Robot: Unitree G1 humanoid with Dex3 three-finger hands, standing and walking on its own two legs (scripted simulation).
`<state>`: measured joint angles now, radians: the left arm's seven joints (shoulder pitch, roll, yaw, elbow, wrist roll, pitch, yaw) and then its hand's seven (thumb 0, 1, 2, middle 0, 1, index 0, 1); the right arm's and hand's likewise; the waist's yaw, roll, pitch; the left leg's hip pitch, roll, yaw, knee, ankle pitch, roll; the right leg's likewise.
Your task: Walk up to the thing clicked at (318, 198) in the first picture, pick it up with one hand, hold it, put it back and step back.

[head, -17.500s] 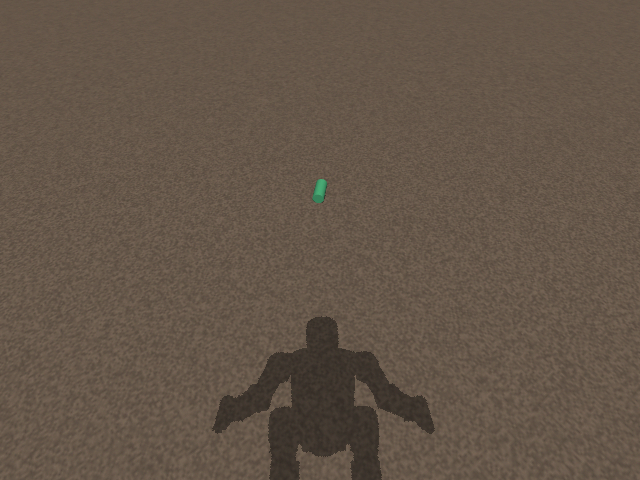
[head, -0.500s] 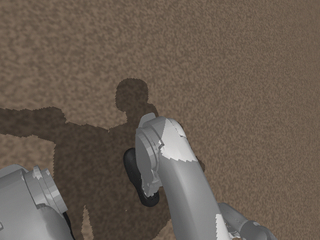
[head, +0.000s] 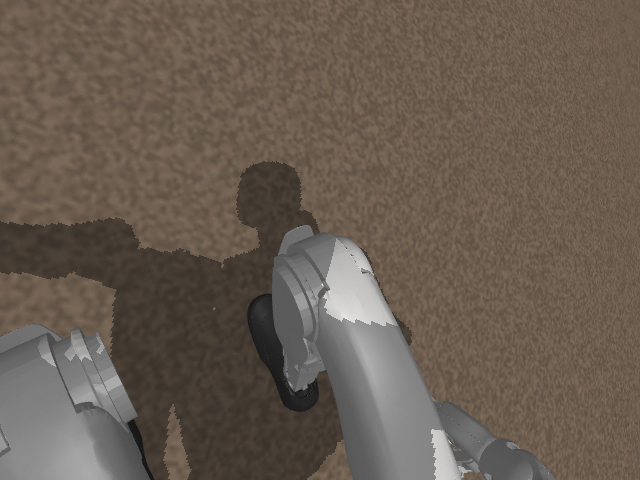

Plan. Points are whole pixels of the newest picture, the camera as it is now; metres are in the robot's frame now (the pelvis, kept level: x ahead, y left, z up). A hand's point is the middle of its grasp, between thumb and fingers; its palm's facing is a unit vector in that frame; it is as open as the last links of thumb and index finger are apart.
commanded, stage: close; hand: left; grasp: from above
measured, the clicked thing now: out of the picture +0.46 +0.33 -0.28
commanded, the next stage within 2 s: settle in 0.68 s
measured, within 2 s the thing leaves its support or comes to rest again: leaves its support in 1.14 s
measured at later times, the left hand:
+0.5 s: hand out of the picture +0.45 +0.32 -0.25, palm faces -0.45 -0.15 -0.88, open 8.1 cm
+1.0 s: hand out of the picture +0.45 +0.32 -0.25, palm faces -0.45 -0.16 -0.88, open 8.0 cm
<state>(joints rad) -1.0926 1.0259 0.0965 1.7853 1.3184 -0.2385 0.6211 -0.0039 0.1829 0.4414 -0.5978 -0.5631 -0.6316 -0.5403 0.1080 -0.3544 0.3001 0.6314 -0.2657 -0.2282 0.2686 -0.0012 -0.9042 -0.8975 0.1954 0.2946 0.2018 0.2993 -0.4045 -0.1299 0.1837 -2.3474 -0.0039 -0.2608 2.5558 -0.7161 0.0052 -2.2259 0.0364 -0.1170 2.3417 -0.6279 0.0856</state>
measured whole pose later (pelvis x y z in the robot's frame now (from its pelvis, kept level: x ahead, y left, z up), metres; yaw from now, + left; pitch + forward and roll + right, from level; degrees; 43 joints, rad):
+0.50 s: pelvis +0.00 +0.00 +0.00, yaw +0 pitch +27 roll -16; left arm -1.10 1.04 0.09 1.77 1.30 -0.23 0.62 0.01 0.36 0.20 -0.81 -0.38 -0.83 -0.33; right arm 0.10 -0.35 0.32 0.63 -0.27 -0.25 0.27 0.00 -0.90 -0.90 0.20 0.29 0.20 0.30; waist -0.41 -0.14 0.20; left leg -2.33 0.00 -0.28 2.56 -0.73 0.00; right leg -2.21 0.04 -0.13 2.34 -0.63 0.09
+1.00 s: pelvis +0.00 +0.00 +0.01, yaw +0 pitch +28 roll -16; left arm -1.09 1.04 0.11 1.74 1.30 -0.23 0.59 0.01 0.34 0.09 -0.93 -0.23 -0.95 -0.18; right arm 0.12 -0.36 0.31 0.62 -0.26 -0.22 0.25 0.00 -0.91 -0.90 0.20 0.29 0.20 0.30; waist -0.41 -0.13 0.19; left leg -2.34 0.00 -0.28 2.54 -0.73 -0.01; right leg -2.22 0.03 -0.13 2.33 -0.63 0.09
